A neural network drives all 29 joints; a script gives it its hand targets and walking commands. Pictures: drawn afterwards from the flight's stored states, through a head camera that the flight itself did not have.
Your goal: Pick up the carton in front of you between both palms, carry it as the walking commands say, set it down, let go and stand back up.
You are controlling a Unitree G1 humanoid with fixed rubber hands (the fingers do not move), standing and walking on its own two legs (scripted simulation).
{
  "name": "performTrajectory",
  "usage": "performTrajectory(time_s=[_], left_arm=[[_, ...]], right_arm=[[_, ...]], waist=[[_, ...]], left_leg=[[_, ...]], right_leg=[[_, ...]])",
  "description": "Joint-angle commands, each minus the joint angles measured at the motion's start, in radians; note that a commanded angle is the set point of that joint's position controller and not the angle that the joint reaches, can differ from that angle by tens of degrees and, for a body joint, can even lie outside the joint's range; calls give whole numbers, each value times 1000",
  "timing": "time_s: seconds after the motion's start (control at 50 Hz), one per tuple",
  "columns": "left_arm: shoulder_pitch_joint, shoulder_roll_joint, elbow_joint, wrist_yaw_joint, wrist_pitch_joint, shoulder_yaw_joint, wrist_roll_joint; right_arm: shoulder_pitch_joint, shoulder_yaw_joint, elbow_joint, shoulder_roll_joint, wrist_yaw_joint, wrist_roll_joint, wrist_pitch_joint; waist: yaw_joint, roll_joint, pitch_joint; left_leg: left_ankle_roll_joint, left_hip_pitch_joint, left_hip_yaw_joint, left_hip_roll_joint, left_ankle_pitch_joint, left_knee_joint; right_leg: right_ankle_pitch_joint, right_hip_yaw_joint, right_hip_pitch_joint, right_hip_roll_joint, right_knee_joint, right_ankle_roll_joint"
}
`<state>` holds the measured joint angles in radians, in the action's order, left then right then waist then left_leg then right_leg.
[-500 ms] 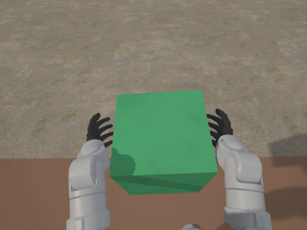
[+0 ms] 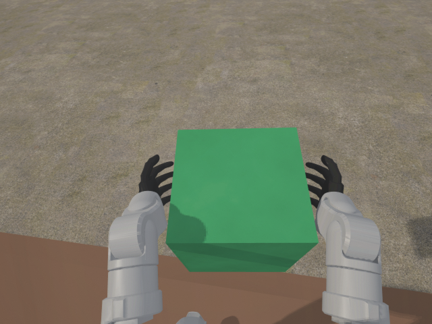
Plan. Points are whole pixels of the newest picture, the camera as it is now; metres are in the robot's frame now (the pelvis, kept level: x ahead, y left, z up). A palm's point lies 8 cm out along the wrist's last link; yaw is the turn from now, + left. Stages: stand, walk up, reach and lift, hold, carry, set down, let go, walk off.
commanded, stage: carry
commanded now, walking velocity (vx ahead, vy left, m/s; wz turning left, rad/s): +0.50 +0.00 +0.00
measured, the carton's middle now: (236, 207) +0.35 +0.02 +0.02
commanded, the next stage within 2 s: none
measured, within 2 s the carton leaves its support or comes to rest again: neither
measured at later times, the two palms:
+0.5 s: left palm (181, 112) +0.65 +0.17 +0.03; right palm (297, 116) +0.62 -0.13 +0.03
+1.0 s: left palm (196, 71) +0.94 +0.18 -0.01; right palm (282, 70) +0.95 -0.13 -0.02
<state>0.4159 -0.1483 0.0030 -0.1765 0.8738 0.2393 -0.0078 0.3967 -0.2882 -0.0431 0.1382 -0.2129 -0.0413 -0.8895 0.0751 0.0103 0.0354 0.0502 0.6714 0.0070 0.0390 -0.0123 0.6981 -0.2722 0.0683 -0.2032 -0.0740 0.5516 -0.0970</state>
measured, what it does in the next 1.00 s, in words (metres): goes down: left foot 0.05 m lower, then right foot 0.05 m lower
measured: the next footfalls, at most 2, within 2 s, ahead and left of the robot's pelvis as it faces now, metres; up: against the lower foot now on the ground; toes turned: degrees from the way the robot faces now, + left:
left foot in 0.14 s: +0.25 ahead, +0.08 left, -0.05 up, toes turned +2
right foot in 0.64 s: +0.59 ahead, -0.05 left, -0.10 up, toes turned -3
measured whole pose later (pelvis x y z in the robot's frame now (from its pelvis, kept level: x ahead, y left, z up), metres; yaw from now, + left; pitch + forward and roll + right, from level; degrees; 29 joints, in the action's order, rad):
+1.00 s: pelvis +0.62 +0.01 -0.09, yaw +0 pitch +5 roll +1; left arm 0.41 -0.14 -0.02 -0.16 0.88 0.24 0.00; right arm 0.39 -0.30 -0.02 0.15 -0.21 -0.06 -0.89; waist 0.08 0.01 0.03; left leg 0.03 0.75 0.01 0.07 0.17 0.90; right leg -0.32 0.07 -0.25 -0.06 0.52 -0.13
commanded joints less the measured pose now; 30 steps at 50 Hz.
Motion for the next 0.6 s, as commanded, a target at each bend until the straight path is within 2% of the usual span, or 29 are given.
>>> performTrajectory(time_s=[0.0, 0.04, 0.06, 0.08, 0.1, 0.12, 0.14, 0.16, 0.18, 0.2, 0.22, 0.26, 0.28, 0.34, 0.4, 0.48, 0.52, 0.56, 0.58], left_arm=[[497, -672, 89, -13, -2, -592, 141], [484, -659, 68, -18, 14, -586, 136], [488, -658, 55, -20, 24, -584, 135], [499, -660, 42, -20, 34, -586, 135], [510, -657, 30, -20, 42, -586, 135], [527, -652, 27, -22, 51, -583, 135], [542, -676, 15, -24, 66, -587, 144], [529, -664, 37, -27, 68, -576, 149], [580, -678, 60, -33, 64, -572, 152], [598, -714, 55, -35, 59, -550, 134], [597, -737, 37, -33, 52, -530, 116], [588, -759, 24, -23, 37, -524, 95], [575, -764, 19, -19, 29, -529, 87], [535, -759, 23, -20, 4, -537, 67], [508, -743, 44, -22, -13, -545, 66], [500, -689, 82, -30, -12, -549, 76], [482, -653, 84, -35, 0, -541, 72], [461, -614, 69, -39, 17, -520, 60], [445, -593, 55, -41, 26, -505, 53]], right_arm=[[515, 570, -46, 650, -2, 93, 7], [492, 551, -35, 620, -2, 79, -11], [479, 537, -23, 607, -2, 69, -19], [457, 521, -4, 595, -3, 59, -26], [438, 503, 6, 579, -4, 51, -34], [420, 486, 14, 564, -5, 46, -41], [471, 461, 30, 537, -16, 33, -45], [469, 473, 46, 552, -24, 51, -48], [486, 504, 44, 625, -17, 89, -42], [559, 537, 2, 684, -3, 121, -34], [631, 577, -26, 729, 12, 149, -28], [685, 627, -49, 781, 34, 190, -8], [684, 641, -51, 789, 39, 199, 2], [637, 656, -51, 788, 44, 204, 26], [604, 661, -62, 769, 43, 199, 40], [561, 655, -78, 718, 29, 187, 38], [525, 646, -63, 688, 19, 177, 26], [507, 641, -43, 663, 10, 171, 9], [509, 640, -33, 656, 6, 171, -1]], waist=[[50, -100, 325], [49, -111, 302], [24, -110, 306], [-17, -84, 331], [-62, -52, 376], [-78, 46, 441], [-117, 244, 535], [-147, 272, 598], [-132, 142, 512], [-118, 33, 450], [-103, -4, 400], [-89, 29, 383], [-93, 54, 386], [-111, 84, 407], [-130, 87, 405], [-173, 71, 358], [-191, 75, 333], [-187, 82, 305], [-161, 84, 303]], left_leg=[[21, -9, 85, -71, -157, -195], [47, -111, 90, -74, -213, -289], [59, -204, 98, -71, -216, -317], [68, -346, 120, -70, -242, -354], [64, -535, 103, -26, -279, -306], [65, -781, -63, 135, -571, -167], [256, -1091, -428, 378, -775, -60], [343, -1103, -634, 408, -276, -145], [298, -949, -603, 326, -44, -216], [254, -822, -532, 285, 10, -258], [228, -703, -457, 266, -18, -286], [199, -576, -356, 224, -6, -324], [196, -583, -321, 211, -61, -320], [168, -684, -232, 184, -355, -275], [134, -757, -164, 140, -500, -242], [104, -814, -105, 68, -491, -206], [104, -822, -99, 58, -437, -167], [102, -799, -96, 66, -382, -113], [91, -764, -84, 67, -418, -62]], right_leg=[[706, -165, 339, 170, 2, -68], [642, -159, 303, 179, 58, -59], [654, -150, 269, 178, 124, -43], [658, -114, 216, 161, 242, -15], [539, -85, 102, 140, 389, 10], [140, -64, -125, 93, 595, 33], [-374, -71, -470, -21, 850, 91], [-388, -108, -613, 0, 987, 74], [-306, -121, -627, 40, 931, 46], [-234, -118, -598, 68, 849, 43], [-194, -118, -552, 92, 764, 45], [-162, -103, -463, 113, 650, 53], [-134, -91, -468, 117, 606, 58], [0, -65, -535, 122, 486, 68], [161, -45, -564, 113, 354, 63], [358, 13, -531, 66, 106, 50], [437, 28, -488, 50, -8, 39], [493, 23, -419, 49, -97, 21], [489, 27, -340, 46, -135, 5]])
